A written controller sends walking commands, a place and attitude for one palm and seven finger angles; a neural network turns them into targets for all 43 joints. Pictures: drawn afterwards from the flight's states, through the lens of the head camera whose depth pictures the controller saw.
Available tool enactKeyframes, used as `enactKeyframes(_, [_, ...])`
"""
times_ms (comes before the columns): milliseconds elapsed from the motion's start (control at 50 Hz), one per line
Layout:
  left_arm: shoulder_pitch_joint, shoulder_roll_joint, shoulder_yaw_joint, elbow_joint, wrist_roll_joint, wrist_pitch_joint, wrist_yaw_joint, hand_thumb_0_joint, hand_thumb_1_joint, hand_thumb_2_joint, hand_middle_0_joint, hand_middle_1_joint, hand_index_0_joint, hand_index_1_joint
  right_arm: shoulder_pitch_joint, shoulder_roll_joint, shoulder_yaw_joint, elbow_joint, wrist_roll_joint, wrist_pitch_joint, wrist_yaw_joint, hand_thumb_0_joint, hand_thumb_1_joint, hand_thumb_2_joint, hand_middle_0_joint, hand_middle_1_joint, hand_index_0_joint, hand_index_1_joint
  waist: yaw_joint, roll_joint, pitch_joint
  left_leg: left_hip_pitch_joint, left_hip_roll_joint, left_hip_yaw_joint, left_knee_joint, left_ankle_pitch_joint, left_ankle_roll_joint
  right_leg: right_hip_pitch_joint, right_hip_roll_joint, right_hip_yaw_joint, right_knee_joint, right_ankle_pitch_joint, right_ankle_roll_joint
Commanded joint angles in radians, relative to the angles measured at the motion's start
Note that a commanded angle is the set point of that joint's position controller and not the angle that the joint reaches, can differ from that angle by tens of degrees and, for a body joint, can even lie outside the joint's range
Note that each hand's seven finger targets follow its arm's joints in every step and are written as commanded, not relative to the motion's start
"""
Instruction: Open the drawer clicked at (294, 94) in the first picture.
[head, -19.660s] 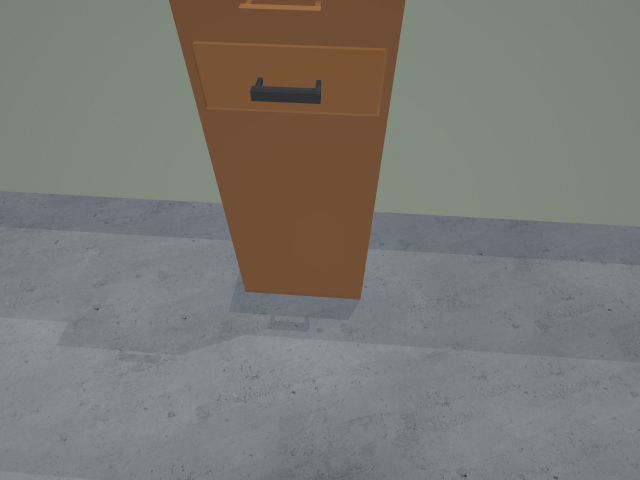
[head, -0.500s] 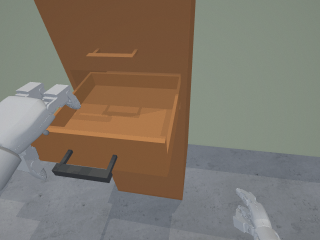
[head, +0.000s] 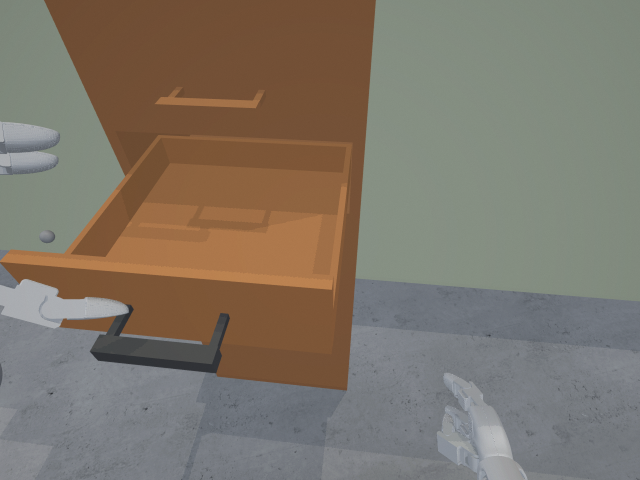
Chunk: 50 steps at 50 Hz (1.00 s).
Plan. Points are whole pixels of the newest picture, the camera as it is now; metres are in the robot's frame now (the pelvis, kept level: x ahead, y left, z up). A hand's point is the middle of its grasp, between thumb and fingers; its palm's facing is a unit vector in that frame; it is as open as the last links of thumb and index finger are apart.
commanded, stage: draw the hand back to the body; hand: left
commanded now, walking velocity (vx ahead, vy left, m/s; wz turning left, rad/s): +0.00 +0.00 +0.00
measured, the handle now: (165, 335) +0.24 +0.23 +0.07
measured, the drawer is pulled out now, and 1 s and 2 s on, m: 0.29 0.29 0.29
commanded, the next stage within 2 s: step back with the hand held close in 0.82 s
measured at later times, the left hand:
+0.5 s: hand (114, 244) +0.22 +0.21 +0.25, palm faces +0.47 -0.80 -0.36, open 9.7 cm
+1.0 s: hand (129, 248) +0.22 +0.19 +0.26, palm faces +0.47 -0.79 -0.40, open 7.5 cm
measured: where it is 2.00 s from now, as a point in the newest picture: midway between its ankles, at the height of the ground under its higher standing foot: outside the picture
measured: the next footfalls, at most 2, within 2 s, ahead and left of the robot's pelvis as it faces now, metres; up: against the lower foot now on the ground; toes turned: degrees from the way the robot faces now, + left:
left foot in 1.76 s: -0.03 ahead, +0.13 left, +0.00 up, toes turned +3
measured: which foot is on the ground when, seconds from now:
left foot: down 0.00-1.00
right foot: down 0.00-1.00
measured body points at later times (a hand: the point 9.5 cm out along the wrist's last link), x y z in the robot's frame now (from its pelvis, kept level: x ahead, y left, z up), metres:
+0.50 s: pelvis +0.03 -0.03 +0.00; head +0.01 -0.06 +0.45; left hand +0.19 +0.25 +0.27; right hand +0.22 -0.25 -0.08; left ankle +0.05 +0.09 -0.74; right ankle -0.02 -0.12 -0.74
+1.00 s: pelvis +0.03 -0.04 +0.00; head +0.01 -0.07 +0.45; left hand +0.19 +0.23 +0.28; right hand +0.23 -0.26 -0.08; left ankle +0.05 +0.09 -0.74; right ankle -0.02 -0.12 -0.74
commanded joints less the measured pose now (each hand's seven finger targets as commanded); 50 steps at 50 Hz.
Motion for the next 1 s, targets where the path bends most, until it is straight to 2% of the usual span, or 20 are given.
enactKeyframes(0, [-0.081,0.011,-0.065,-0.247,-0.056,-0.068,0.041,0.000,-0.150,0.450,-0.275,-0.975,-0.275,-0.975,-0.123,-0.133,-0.067,-0.157,-0.009,-0.086,-0.007,0.000,-0.900,-0.900,0.200,0.300,0.200,0.300,-0.031,0.088,-0.099,0.138,0.079,-0.070,-0.183,-0.148,-0.021,-0.104,-0.007,-0.017,-0.087,-0.003,-0.020])
enactKeyframes(40, [-0.077,0.042,-0.058,-0.333,-0.049,-0.084,0.058,0.000,-0.080,0.480,-0.270,-0.930,-0.270,-0.930,-0.128,-0.137,-0.066,-0.156,-0.021,-0.112,-0.008,0.000,-0.900,-0.900,0.200,0.300,0.200,0.300,-0.021,0.089,-0.131,0.137,0.069,-0.058,-0.166,-0.079,-0.013,-0.071,-0.008,-0.009,-0.097,0.030,-0.025])
enactKeyframes(120, [0.009,0.173,0.069,-0.442,-0.041,-0.095,0.090,0.000,0.060,0.540,-0.260,-0.840,-0.260,-0.840,-0.106,-0.142,-0.072,-0.146,-0.032,-0.138,-0.015,0.000,-0.900,-0.900,0.200,0.300,0.200,0.300,0.000,0.092,-0.205,0.146,0.059,-0.026,-0.098,0.105,-0.024,-0.012,-0.013,-0.007,-0.103,0.145,-0.033])
enactKeyframes(200, [0.077,0.136,0.097,-0.364,-0.053,-0.092,0.086,0.000,0.200,0.600,-0.250,-0.750,-0.250,-0.750,-0.085,-0.118,-0.081,-0.126,-0.020,-0.128,-0.013,0.000,-0.900,-0.900,0.200,0.300,0.200,0.300,-0.013,0.113,-0.145,0.148,0.058,-0.003,-0.080,0.162,-0.034,-0.047,-0.013,-0.014,-0.107,0.209,-0.032])
enactKeyframes(220, [0.086,0.124,0.099,-0.343,-0.060,-0.091,0.081,0.000,0.235,0.615,-0.247,-0.728,-0.247,-0.728,-0.082,-0.124,-0.086,-0.124,-0.019,-0.126,-0.012,0.000,-0.900,-0.900,0.200,0.300,0.200,0.300,-0.016,0.056,-0.130,0.148,0.059,-0.002,-0.080,0.174,-0.034,-0.052,-0.007,-0.022,-0.120,0.222,-0.028])
enactKeyframes(240, [0.099,0.117,0.105,-0.266,-0.065,-0.083,0.079,0.000,0.270,0.630,-0.245,-0.705,-0.245,-0.705,-0.075,-0.127,-0.089,-0.114,-0.015,-0.116,-0.013,0.000,-0.900,-0.900,0.200,0.300,0.200,0.300,-0.022,0.038,-0.083,0.140,0.063,0.004,-0.086,0.163,-0.031,-0.074,-0.007,-0.022,-0.123,0.218,-0.023])
enactKeyframes(320, [0.095,0.073,0.081,-0.155,-0.081,-0.069,0.058,0.000,0.410,0.690,-0.235,-0.615,-0.235,-0.615,-0.082,-0.139,-0.105,-0.116,-0.004,-0.094,-0.014,0.000,-0.900,-0.900,0.200,0.300,0.200,0.300,-0.029,-0.032,-0.051,0.157,0.063,0.014,-0.091,0.143,-0.018,-0.098,-0.007,-0.022,-0.143,0.202,-0.010])
enactKeyframes(400, [0.101,0.092,0.077,-0.189,-0.083,-0.073,0.049,0.000,0.550,0.750,-0.225,-0.525,-0.225,-0.525,-0.089,-0.146,-0.114,-0.130,-0.006,-0.078,-0.016,0.000,-0.900,-0.900,0.200,0.300,0.200,0.300,-0.019,-0.097,-0.119,0.177,0.057,0.018,-0.081,0.162,-0.002,-0.066,-0.021,-0.009,-0.133,0.246,0.002])
enactKeyframes(480, [0.091,0.120,0.083,-0.296,-0.073,-0.082,0.055,0.000,0.690,0.810,-0.215,-0.435,-0.215,-0.435,-0.102,-0.136,-0.107,-0.139,-0.013,-0.088,-0.020,0.000,-0.900,-0.900,0.200,0.300,0.200,0.300,-0.012,-0.009,-0.175,0.198,0.045,0.030,-0.057,0.206,-0.003,-0.043,-0.030,0.009,-0.127,0.333,0.002])
enactKeyframes(600, [0.069,0.130,0.100,-0.295,-0.068,-0.071,0.065,0.000,0.900,0.900,-0.200,-0.300,-0.200,-0.300,-0.099,-0.122,-0.099,-0.131,-0.015,-0.089,-0.027,0.000,-0.900,-0.900,0.200,0.300,0.200,0.300,-0.017,0.007,-0.143,0.196,0.039,0.036,-0.040,0.226,-0.007,-0.061,-0.032,0.013,-0.128,0.397,0.005])
enactKeyframes(620, [0.065,0.126,0.100,-0.285,-0.070,-0.066,0.063,0.000,0.900,0.900,-0.200,-0.300,-0.200,-0.300,-0.101,-0.123,-0.100,-0.126,-0.016,-0.089,-0.028,0.000,-0.900,-0.900,0.200,0.300,0.200,0.300,-0.017,0.038,-0.124,0.197,0.038,0.040,-0.041,0.221,-0.009,-0.071,-0.030,0.015,-0.142,0.393,0.003])
enactKeyframes(680, [0.065,0.102,0.089,-0.197,-0.077,-0.054,0.057,0.000,0.900,0.900,-0.200,-0.300,-0.200,-0.300,-0.097,-0.122,-0.099,-0.123,-0.013,-0.073,-0.026,0.000,-0.900,-0.900,0.200,0.300,0.200,0.300,-0.022,-0.024,-0.074,0.184,0.044,0.031,-0.054,0.193,-0.006,-0.089,-0.029,0.009,-0.143,0.343,0.008])
enactKeyframes(760, [0.063,0.101,0.083,-0.177,-0.086,-0.048,0.044,0.000,0.900,0.900,-0.200,-0.300,-0.200,-0.300,-0.107,-0.127,-0.104,-0.131,-0.013,-0.057,-0.025,0.000,-0.900,-0.900,0.200,0.300,0.200,0.300,-0.016,-0.077,-0.094,0.181,0.042,0.030,-0.061,0.190,0.001,-0.065,-0.033,0.010,-0.138,0.360,0.016])
enactKeyframes(820, [0.066,0.099,0.072,-0.212,-0.084,-0.052,0.040,0.000,0.900,0.900,-0.200,-0.300,-0.200,-0.300,-0.118,-0.128,-0.105,-0.135,-0.013,-0.058,-0.024,0.000,-0.900,-0.900,0.200,0.300,0.200,0.300,-0.013,-0.018,-0.115,0.192,0.039,0.035,-0.055,0.197,0.000,-0.058,-0.037,0.020,-0.144,0.381,0.015])
enactKeyframes(880, [0.058,0.110,0.073,-0.256,-0.081,-0.060,0.046,0.000,0.900,0.900,-0.200,-0.300,-0.200,-0.300,-0.121,-0.126,-0.102,-0.144,-0.014,-0.062,-0.024,0.000,-0.900,-0.900,0.200,0.300,0.200,0.300,-0.012,-0.027,-0.124,0.191,0.040,0.030,-0.055,0.190,0.000,-0.060,-0.037,0.020,-0.142,0.357,0.016])
enactKeyframes(900, [0.063,0.125,0.088,-0.276,-0.080,-0.065,0.050,0.000,0.900,0.900,-0.200,-0.300,-0.200,-0.300,-0.116,-0.129,-0.103,-0.145,-0.015,-0.067,-0.025,0.000,-0.900,-0.900,0.200,0.300,0.200,0.300,-0.008,-0.020,-0.155,0.196,0.039,0.030,-0.052,0.198,-0.001,-0.046,-0.038,0.022,-0.138,0.367,0.015])
enactKeyframes(920, [-0.096,0.310,0.248,-0.329,-0.057,-0.118,0.067,0.000,0.900,0.900,-0.200,-0.300,-0.200,-0.300,-0.083,-0.137,-0.088,-0.186,-0.004,-0.046,-0.014,0.000,-0.900,-0.900,0.200,0.300,0.200,0.300,-0.056,0.028,-0.018,0.133,0.047,0.002,-0.010,0.163,0.007,-0.194,-0.093,0.090,-0.190,0.402,0.019])
enactKeyframes(940, [0.019,0.212,0.173,-0.279,-0.062,-0.120,0.056,0.000,0.900,0.900,-0.200,-0.300,-0.200,-0.300,-0.099,-0.138,-0.108,-0.162,-0.013,-0.036,-0.016,0.000,-0.900,-0.900,0.200,0.300,0.200,0.300,-0.053,-0.066,-0.067,0.100,0.057,-0.025,0.045,0.201,0.005,-0.192,-0.119,0.083,-0.162,0.458,0.020])
enactKeyframes(960, [0.092,0.177,0.140,-0.252,-0.057,-0.112,0.050,0.000,0.900,0.900,-0.200,-0.300,-0.200,-0.300,-0.097,-0.139,-0.109,-0.168,-0.015,-0.025,-0.013,0.000,-0.900,-0.900,0.200,0.300,0.200,0.300,-0.057,-0.130,-0.087,0.092,0.055,-0.022,0.070,0.214,0.006,-0.177,-0.128,0.080,-0.153,0.511,0.022])
enactKeyframes(980, [0.116,0.165,0.132,-0.252,-0.054,-0.107,0.048,0.000,0.900,0.900,-0.200,-0.300,-0.200,-0.300,-0.094,-0.145,-0.115,-0.179,-0.009,-0.016,-0.010,0.000,-0.900,-0.900,0.200,0.300,0.200,0.300,-0.061,-0.139,-0.103,0.076,0.055,-0.016,0.090,0.203,0.002,-0.162,-0.140,0.084,-0.137,0.564,0.023])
